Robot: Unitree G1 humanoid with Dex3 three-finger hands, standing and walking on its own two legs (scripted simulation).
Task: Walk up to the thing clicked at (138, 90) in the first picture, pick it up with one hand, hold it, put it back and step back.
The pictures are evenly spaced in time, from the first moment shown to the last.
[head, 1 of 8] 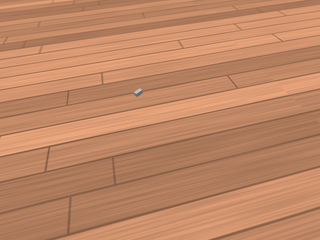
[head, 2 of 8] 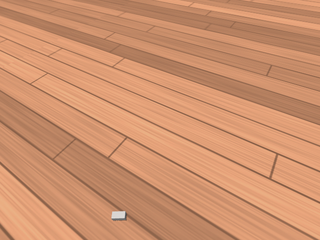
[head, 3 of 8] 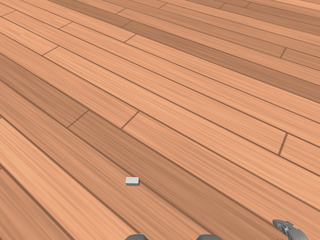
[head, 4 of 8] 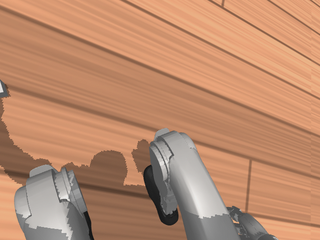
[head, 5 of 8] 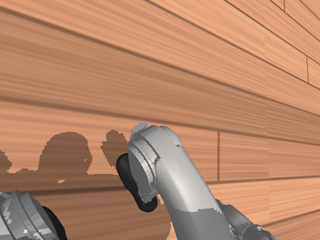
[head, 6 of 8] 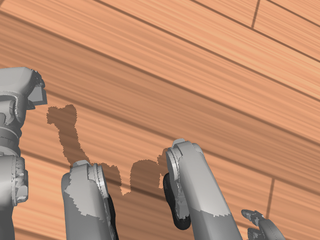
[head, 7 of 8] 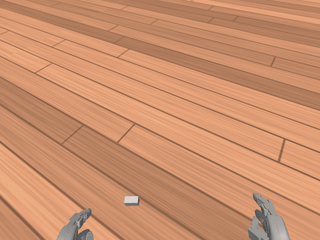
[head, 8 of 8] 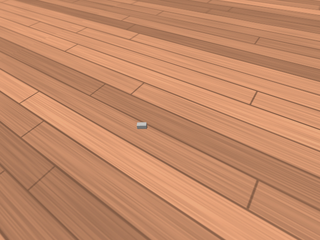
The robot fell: no
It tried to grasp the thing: yes
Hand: left
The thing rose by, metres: 0.69
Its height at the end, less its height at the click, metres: +0.00
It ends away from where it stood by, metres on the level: 0.02
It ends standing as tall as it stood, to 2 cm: yes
